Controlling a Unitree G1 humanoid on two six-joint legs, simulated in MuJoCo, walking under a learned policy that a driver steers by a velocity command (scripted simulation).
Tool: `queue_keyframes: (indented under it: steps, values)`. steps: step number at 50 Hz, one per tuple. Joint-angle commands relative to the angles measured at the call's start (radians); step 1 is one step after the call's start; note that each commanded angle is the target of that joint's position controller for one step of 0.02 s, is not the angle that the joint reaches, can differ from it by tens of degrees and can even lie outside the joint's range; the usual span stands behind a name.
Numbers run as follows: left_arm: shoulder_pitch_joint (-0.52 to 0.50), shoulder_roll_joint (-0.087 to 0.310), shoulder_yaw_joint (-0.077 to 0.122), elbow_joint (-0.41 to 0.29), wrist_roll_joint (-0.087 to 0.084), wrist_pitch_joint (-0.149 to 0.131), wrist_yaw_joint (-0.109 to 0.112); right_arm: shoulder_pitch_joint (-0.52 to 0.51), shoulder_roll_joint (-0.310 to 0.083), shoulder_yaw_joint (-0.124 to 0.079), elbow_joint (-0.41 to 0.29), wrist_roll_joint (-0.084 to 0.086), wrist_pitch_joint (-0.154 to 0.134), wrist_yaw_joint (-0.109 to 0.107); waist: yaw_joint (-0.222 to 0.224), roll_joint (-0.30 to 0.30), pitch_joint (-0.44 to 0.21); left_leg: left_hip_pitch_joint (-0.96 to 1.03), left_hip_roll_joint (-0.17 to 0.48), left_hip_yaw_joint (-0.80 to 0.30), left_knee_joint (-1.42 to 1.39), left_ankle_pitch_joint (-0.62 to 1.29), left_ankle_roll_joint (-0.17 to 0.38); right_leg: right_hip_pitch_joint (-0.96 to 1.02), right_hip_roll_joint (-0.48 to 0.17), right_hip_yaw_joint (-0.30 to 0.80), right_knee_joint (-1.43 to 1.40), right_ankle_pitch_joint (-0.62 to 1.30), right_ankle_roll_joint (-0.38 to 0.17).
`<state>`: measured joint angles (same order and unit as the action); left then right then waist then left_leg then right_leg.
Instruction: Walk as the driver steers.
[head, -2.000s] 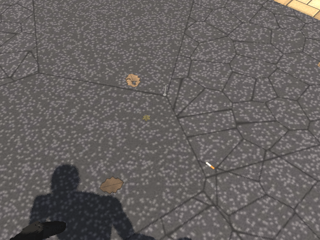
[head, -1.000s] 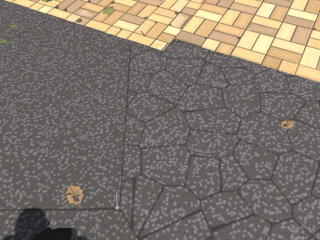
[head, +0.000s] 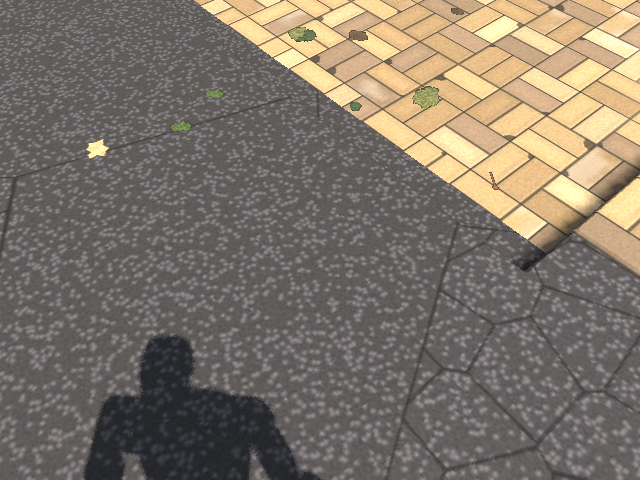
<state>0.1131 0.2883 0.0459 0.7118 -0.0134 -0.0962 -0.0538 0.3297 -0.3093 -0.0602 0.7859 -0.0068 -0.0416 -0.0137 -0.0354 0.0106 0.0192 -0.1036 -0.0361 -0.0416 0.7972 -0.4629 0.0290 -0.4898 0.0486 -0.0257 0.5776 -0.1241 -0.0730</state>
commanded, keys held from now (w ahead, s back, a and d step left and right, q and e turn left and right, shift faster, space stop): w+e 0.16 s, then e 0.30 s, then no key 0.14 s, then q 0.40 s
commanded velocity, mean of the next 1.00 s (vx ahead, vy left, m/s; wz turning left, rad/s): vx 0.20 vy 0.00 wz -0.21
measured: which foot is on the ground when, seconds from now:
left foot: up 0.00-0.40, down 0.42-0.78, up 0.80-1.00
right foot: down 0.00-0.42, up 0.44-0.74, down 0.76-1.00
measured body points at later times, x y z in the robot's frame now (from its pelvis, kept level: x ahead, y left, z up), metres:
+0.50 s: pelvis +0.25 +0.00 +0.01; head +0.29 +0.00 +0.45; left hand +0.40 +0.27 -0.11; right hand +0.40 -0.29 -0.06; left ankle +0.39 +0.07 -0.72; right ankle +0.11 -0.08 -0.66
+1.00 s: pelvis +0.30 -0.01 +0.01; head +0.32 -0.01 +0.46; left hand +0.50 +0.22 -0.09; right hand +0.35 -0.32 -0.09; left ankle +0.33 +0.09 -0.69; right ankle +0.25 -0.15 -0.72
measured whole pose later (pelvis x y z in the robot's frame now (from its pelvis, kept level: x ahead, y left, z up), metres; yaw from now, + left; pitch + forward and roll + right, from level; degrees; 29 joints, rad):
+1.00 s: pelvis +0.30 -0.01 +0.01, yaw -12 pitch +1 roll +0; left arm 0.16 0.27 0.06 0.71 0.00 0.03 0.04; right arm 0.22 -0.32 -0.07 0.74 0.02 0.04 0.01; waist 0.00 0.00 0.04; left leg -0.42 0.00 0.02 0.84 -0.45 -0.04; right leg -0.24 -0.06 -0.03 0.52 -0.30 0.03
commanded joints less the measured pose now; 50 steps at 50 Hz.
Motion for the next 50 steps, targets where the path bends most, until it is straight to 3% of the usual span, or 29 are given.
queue_keyframes:
  steps: [1, 2, 3, 4, 7, 10, 12, 16, 19, 20, 21, 22, 23, 24, 25, 26, 28, 30, 33, 35, 37, 38, 39, 40, 41, 43, 44, 47, 50]
  values:
    - [0.270, 0.167, 0.054, -0.006, -0.012, 0.005, 0.011, -0.027, -0.126, -0.011, -0.129, 0.027, -0.067, 0.021, 0.132, -0.166, -0.220, -0.674, 0.021, -0.097, 0.531, -0.009, -0.011, 0.770, -0.348, 0.713, -0.283, -0.264, -0.244]
    - [0.218, 0.158, 0.051, -0.023, -0.002, 0.011, 0.016, -0.095, -0.123, -0.007, -0.144, 0.029, -0.080, 0.024, 0.121, -0.068, -0.133, -0.664, 0.061, -0.077, 0.480, 0.062, -0.003, 0.634, -0.311, 0.608, -0.296, -0.205, -0.217]
    - [0.177, 0.142, 0.045, -0.031, 0.003, 0.015, 0.018, -0.131, -0.119, -0.011, -0.153, 0.009, -0.086, 0.021, 0.093, -0.010, -0.064, -0.642, 0.089, -0.062, 0.394, 0.107, -0.008, 0.511, -0.276, 0.531, -0.316, -0.108, -0.205]
    - [0.154, 0.125, 0.036, -0.041, 0.011, 0.015, 0.022, -0.124, -0.118, -0.016, -0.155, -0.006, -0.083, 0.018, 0.061, -0.024, -0.049, -0.582, 0.113, -0.063, 0.329, 0.146, -0.015, 0.435, -0.245, 0.481, -0.335, -0.015, -0.197]
    - [0.141, 0.132, 0.039, -0.048, 0.004, 0.016, 0.035, -0.092, -0.088, -0.013, -0.153, -0.013, -0.061, 0.011, 0.026, -0.075, -0.046, -0.525, 0.117, -0.036, 0.220, 0.178, -0.060, 0.331, -0.202, 0.396, -0.364, 0.146, -0.210]
    - [0.165, 0.171, 0.052, -0.032, 0.002, 0.024, 0.055, -0.189, -0.060, -0.004, -0.181, -0.018, -0.052, 0.001, 0.044, -0.068, -0.010, -0.502, 0.083, -0.010, 0.026, 0.324, -0.099, 0.255, -0.153, 0.301, -0.341, 0.381, -0.182]
    - [0.195, 0.177, 0.058, -0.014, -0.006, 0.043, 0.069, -0.245, -0.037, 0.003, -0.190, -0.018, -0.058, 0.004, 0.066, -0.084, -0.037, -0.410, 0.031, 0.006, -0.114, 0.455, -0.104, 0.223, -0.099, 0.244, -0.286, 0.471, -0.129]
    - [0.252, 0.165, 0.061, 0.008, -0.016, 0.080, 0.089, -0.333, -0.048, -0.003, -0.210, 0.000, -0.059, 0.019, 0.094, -0.106, -0.063, -0.347, -0.028, -0.023, -0.276, 0.533, -0.091, 0.285, -0.106, 0.337, -0.204, 0.361, -0.082]
    - [0.200, 0.153, 0.063, -0.019, -0.007, 0.094, 0.100, -0.274, -0.093, -0.022, -0.194, -0.003, -0.068, 0.023, 0.048, -0.135, -0.083, -0.298, -0.012, -0.066, -0.354, 0.483, -0.052, 0.372, -0.123, 0.436, -0.079, 0.341, -0.056]
    - [0.163, 0.140, 0.060, -0.038, -0.008, 0.095, 0.099, -0.212, -0.103, -0.027, -0.178, -0.011, -0.075, 0.018, 0.007, -0.124, -0.113, -0.199, 0.012, -0.053, -0.430, 0.576, -0.026, 0.364, -0.085, 0.422, 0.011, 0.336, -0.027]
    - [0.162, 0.094, 0.044, -0.066, 0.005, 0.092, 0.094, -0.127, -0.149, -0.036, -0.173, -0.030, -0.078, 0.010, -0.018, -0.042, -0.234, 0.044, 0.159, -0.151, -0.386, 0.820, 0.039, 0.267, -0.029, 0.371, 0.216, 0.168, 0.013]
    - [0.332, 0.027, 0.027, -0.054, 0.019, 0.086, 0.089, -0.103, -0.177, -0.034, -0.183, -0.048, -0.063, 0.001, 0.052, 0.206, -0.339, 0.330, 0.419, -0.417, -0.303, 1.274, 0.202, 0.023, 0.118, 0.257, 0.477, -0.553, 0.078]
    - [0.430, 0.118, 0.031, -0.044, 0.003, 0.085, 0.081, -0.060, -0.161, -0.039, -0.164, -0.016, -0.041, 0.007, 0.055, 0.289, -0.449, 0.375, 0.536, -0.643, -0.317, 1.114, 0.302, -0.069, 0.065, 0.228, 0.662, -0.627, 0.107]
    - [0.370, 0.185, 0.052, -0.025, -0.010, 0.101, 0.084, -0.120, -0.103, -0.025, -0.187, -0.003, -0.028, 0.004, 0.039, 0.150, -0.353, 0.283, 0.459, -0.563, -0.353, 0.879, 0.272, -0.109, 0.017, 0.230, 0.740, -0.535, 0.140]
    - [0.273, 0.198, 0.059, -0.034, -0.012, 0.121, 0.090, -0.165, -0.064, -0.011, -0.194, -0.005, -0.013, 0.001, 0.025, 0.072, -0.251, 0.175, 0.380, -0.423, -0.379, 0.741, 0.220, -0.128, -0.003, 0.187, 0.741, -0.463, 0.158]
    - [0.227, 0.184, 0.060, -0.042, -0.008, 0.140, 0.098, -0.201, -0.052, -0.001, -0.193, -0.010, -0.001, 0.004, 0.031, 0.050, -0.181, 0.065, 0.326, -0.355, -0.412, 0.659, 0.197, -0.116, -0.017, 0.171, 0.717, -0.425, 0.166]
    - [0.219, 0.126, 0.048, -0.054, -0.003, 0.155, 0.100, -0.244, -0.065, 0.000, -0.176, -0.023, 0.008, 0.009, 0.065, 0.093, -0.090, -0.125, 0.246, -0.238, -0.476, 0.604, 0.181, -0.014, -0.029, 0.133, 0.604, -0.375, 0.164]
    - [0.230, 0.075, 0.032, -0.052, 0.005, 0.148, 0.099, -0.252, -0.064, -0.002, -0.158, -0.022, 0.007, 0.011, 0.073, 0.128, -0.103, -0.151, 0.223, -0.175, -0.490, 0.650, 0.195, 0.059, -0.030, 0.099, 0.459, -0.356, 0.164]
    - [0.193, 0.035, 0.011, -0.045, 0.026, 0.138, 0.091, -0.246, -0.056, 0.002, -0.129, -0.007, 0.008, 0.020, 0.059, 0.145, -0.149, -0.162, 0.211, -0.170, -0.488, 0.611, 0.200, 0.204, -0.060, 0.088, 0.192, -0.278, 0.151]
    - [0.180, 0.060, 0.018, -0.037, 0.024, 0.137, 0.084, -0.235, -0.086, -0.005, -0.118, 0.005, 0.017, 0.026, 0.057, 0.142, -0.133, -0.179, 0.202, -0.198, -0.485, 0.421, 0.191, 0.276, -0.043, 0.070, 0.037, -0.168, 0.135]
    - [0.166, 0.085, 0.027, -0.037, 0.028, 0.135, 0.079, -0.222, -0.100, -0.005, -0.112, 0.017, 0.024, 0.026, 0.072, 0.123, -0.085, -0.267, 0.176, -0.228, -0.489, 0.218, 0.142, 0.375, -0.029, 0.055, -0.124, -0.064, 0.091]
    - [0.156, 0.120, 0.033, -0.053, 0.037, 0.132, 0.084, -0.196, -0.094, -0.001, -0.103, 0.017, 0.021, 0.028, 0.071, 0.090, -0.075, -0.329, 0.161, -0.237, -0.479, 0.129, 0.092, 0.431, -0.088, 0.106, -0.141, -0.033, 0.055]
    - [0.170, 0.170, 0.040, -0.070, 0.049, 0.131, 0.093, -0.191, -0.075, 0.005, -0.109, 0.006, 0.016, 0.032, 0.067, 0.001, -0.078, -0.394, 0.111, -0.201, -0.392, 0.049, 0.041, 0.469, -0.212, 0.204, -0.160, 0.003, 0.004]
    - [0.158, 0.215, 0.060, -0.037, 0.046, 0.134, 0.091, -0.179, -0.052, 0.004, -0.125, 0.020, 0.014, 0.028, 0.029, -0.212, -0.064, -0.359, 0.007, -0.030, -0.294, 0.039, -0.003, 0.324, -0.273, 0.254, -0.213, -0.141, -0.064]
    - [0.103, 0.170, 0.050, -0.062, 0.045, 0.127, 0.089, -0.189, -0.084, -0.005, -0.115, 0.017, 0.016, 0.021, 0.045, -0.226, -0.029, -0.325, -0.009, 0.009, -0.183, 0.074, -0.032, 0.261, -0.291, 0.282, -0.274, -0.175, -0.088]
    - [0.054, 0.156, 0.051, -0.078, 0.043, 0.113, 0.100, -0.163, -0.102, -0.026, -0.101, 0.019, 0.031, 0.013, 0.047, -0.233, -0.018, -0.373, -0.001, 0.035, 0.027, -0.001, -0.049, 0.269, -0.337, 0.285, -0.258, 0.027, -0.113]
    - [0.054, 0.153, 0.052, -0.074, 0.032, 0.104, 0.103, -0.148, -0.109, -0.033, -0.106, 0.016, 0.042, 0.012, 0.051, -0.214, -0.018, -0.417, 0.020, 0.018, 0.126, -0.045, -0.060, 0.299, -0.372, 0.291, -0.239, 0.171, -0.134]
    - [0.025, 0.142, 0.055, -0.066, 0.013, 0.104, 0.105, -0.126, -0.049, -0.021, -0.114, 0.028, 0.065, 0.017, 0.039, -0.159, -0.041, -0.431, 0.059, 0.033, 0.133, -0.037, -0.079, 0.358, -0.352, 0.193, -0.185, 0.368, -0.123]
    - [0.022, 0.162, 0.066, -0.056, 0.007, 0.123, 0.104, -0.151, -0.052, -0.019, -0.144, 0.034, 0.072, 0.037, 0.059, -0.188, -0.073, -0.336, 0.052, 0.086, -0.023, 0.051, -0.072, 0.376, -0.340, 0.136, -0.150, 0.377, -0.107]
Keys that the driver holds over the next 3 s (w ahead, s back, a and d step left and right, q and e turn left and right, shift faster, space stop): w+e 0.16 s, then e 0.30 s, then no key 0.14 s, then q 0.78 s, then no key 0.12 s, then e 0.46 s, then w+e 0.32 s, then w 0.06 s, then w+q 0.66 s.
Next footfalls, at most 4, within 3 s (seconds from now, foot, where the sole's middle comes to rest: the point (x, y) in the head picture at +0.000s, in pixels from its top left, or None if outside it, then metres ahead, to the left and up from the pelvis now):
0.42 left None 0.43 0.06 -0.76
0.76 right None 0.29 -0.16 -0.76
1.08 left None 0.37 0.10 -0.76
1.58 right None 0.37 -0.13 -0.76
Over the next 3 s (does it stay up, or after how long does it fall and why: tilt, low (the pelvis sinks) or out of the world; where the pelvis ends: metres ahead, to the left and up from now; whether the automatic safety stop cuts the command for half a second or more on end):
stays up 0.75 -0.19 0.02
